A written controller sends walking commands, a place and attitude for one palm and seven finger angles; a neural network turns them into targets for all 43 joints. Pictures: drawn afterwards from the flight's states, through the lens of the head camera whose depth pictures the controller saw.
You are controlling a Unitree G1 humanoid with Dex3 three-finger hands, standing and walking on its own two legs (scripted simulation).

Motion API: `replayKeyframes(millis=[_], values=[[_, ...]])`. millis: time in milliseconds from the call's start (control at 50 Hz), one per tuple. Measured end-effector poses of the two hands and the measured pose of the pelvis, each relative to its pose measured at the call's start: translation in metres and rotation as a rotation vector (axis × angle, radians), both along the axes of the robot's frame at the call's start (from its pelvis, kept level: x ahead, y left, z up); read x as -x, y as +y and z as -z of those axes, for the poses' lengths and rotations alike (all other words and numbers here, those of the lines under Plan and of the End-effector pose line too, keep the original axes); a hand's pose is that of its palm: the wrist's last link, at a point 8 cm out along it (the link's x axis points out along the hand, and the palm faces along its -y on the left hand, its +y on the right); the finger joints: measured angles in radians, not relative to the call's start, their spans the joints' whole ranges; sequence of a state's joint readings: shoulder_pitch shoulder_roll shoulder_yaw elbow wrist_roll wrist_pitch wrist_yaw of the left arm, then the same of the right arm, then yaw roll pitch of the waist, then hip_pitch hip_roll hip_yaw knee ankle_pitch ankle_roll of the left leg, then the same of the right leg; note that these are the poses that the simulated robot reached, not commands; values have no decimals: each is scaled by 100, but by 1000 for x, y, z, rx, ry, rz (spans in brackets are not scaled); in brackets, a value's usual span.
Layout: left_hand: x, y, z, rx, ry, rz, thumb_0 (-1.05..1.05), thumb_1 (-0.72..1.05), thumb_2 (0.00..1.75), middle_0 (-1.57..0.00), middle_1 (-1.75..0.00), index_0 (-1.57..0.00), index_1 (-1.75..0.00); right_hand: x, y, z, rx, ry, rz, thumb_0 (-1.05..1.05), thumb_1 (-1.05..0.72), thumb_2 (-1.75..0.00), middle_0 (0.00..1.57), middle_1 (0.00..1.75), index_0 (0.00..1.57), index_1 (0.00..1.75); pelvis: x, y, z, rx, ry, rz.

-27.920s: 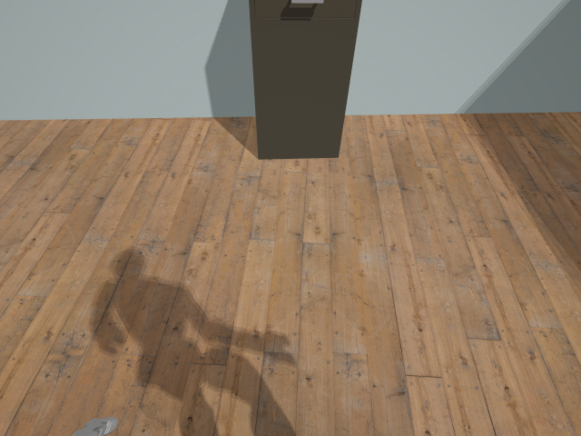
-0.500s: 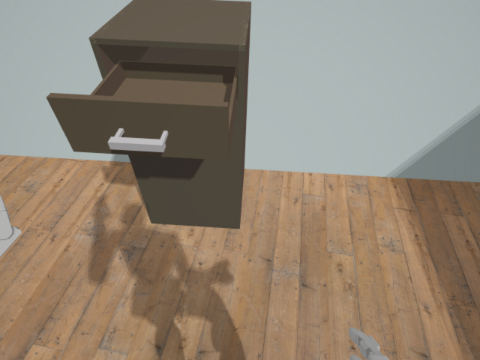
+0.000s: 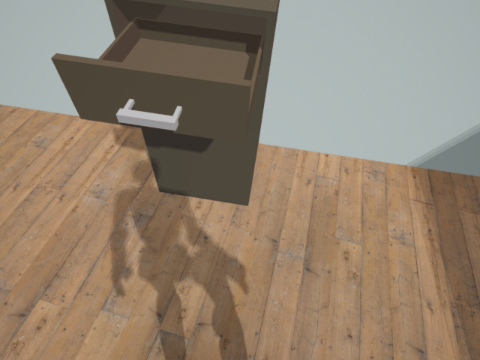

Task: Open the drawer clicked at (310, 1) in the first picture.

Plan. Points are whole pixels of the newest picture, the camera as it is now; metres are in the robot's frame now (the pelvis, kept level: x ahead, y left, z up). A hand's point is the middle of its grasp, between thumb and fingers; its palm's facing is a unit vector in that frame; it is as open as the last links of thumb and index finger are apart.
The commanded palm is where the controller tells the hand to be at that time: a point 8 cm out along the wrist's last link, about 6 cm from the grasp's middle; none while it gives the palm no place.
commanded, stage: let the arm hang, fingers relaxed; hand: left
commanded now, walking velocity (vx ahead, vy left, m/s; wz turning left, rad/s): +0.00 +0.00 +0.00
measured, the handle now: (151, 113) +0.57 +0.23 +0.05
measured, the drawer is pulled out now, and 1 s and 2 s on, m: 0.30 0.30 0.30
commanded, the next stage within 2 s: look to check the result in 0.68 s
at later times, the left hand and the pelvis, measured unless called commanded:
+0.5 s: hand out of the picture +0.01 +0.20 -0.16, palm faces -0.02 -0.98 -0.22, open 7.3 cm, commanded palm none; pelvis -0.01 +0.02 +0.01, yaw -2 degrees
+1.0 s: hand out of the picture -0.03 +0.19 -0.16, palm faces +0.00 -0.98 -0.21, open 7.3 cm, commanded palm none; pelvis -0.02 +0.02 +0.01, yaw -2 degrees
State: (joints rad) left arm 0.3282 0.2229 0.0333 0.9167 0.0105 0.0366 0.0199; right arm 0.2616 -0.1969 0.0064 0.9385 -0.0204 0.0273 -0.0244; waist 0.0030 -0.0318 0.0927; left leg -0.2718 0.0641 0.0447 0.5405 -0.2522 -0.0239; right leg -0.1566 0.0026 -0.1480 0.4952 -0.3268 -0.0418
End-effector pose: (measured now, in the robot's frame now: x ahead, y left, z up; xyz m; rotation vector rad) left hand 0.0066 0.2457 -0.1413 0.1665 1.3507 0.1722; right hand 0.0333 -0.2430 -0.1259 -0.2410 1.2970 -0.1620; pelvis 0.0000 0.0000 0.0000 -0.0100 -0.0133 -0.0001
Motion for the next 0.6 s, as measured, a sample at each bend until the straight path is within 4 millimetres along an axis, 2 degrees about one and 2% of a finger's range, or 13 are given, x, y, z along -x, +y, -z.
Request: replayKeyframes(millis=[60, 140, 260, 440, 600], values=[[20, 11, -6, -26, 71, -6, -2, 97, 90, -21, -30, -20, -30, 10, 7, 5, -17, 31, 23, 0, -91, -90, 20, 30, 20, 30, 0, 5, -3, 2, -4, 5], [30, 21, -15, -54, 103, -5, -1, 94, 90, -21, -30, -20, -30, 19, 20, 12, -53, 43, 46, 0, -91, -90, 20, 30, 20, 30, 0, 11, -6, -1, -13, 15], [23, 22, -20, -62, 75, 12, 0, 92, 90, -20, -30, -20, -30, 32, 37, 19, -94, 58, 64, 1, -92, -90, 20, 30, 20, 30, 4, 19, -8, -8, -24, 23], [3, 6, -14, -15, 19, 37, 0, 91, 90, -20, -30, -20, -30, 61, 50, 19, -118, 104, 98, 0, -92, -90, 20, 30, 20, 30, 10, 22, -10, -14, -29, 29], [8, -5, -9, 13, 36, 38, 0, 92, 90, -20, -30, -20, -30, 84, 57, 17, -123, 150, 133, 0, -91, -90, 20, 30, 20, 30, 12, 20, -10, -14, -26, 33]])
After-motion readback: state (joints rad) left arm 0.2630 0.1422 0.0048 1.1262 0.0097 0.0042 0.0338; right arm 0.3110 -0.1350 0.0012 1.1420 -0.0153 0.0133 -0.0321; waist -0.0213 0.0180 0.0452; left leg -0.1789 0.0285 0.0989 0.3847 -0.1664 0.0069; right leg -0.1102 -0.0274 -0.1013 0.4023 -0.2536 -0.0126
